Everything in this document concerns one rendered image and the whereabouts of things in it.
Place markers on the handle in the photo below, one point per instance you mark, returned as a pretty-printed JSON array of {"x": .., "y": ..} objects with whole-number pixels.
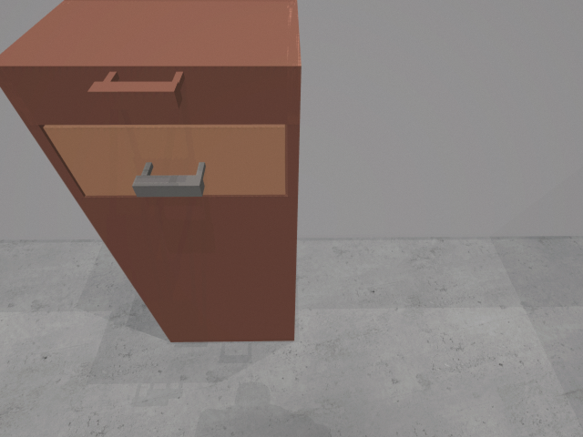
[
  {"x": 135, "y": 95},
  {"x": 169, "y": 186}
]

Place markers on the drawer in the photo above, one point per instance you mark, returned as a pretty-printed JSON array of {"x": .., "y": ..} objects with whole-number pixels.
[{"x": 239, "y": 159}]

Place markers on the cabinet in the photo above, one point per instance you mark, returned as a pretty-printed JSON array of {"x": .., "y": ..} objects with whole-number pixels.
[{"x": 210, "y": 268}]

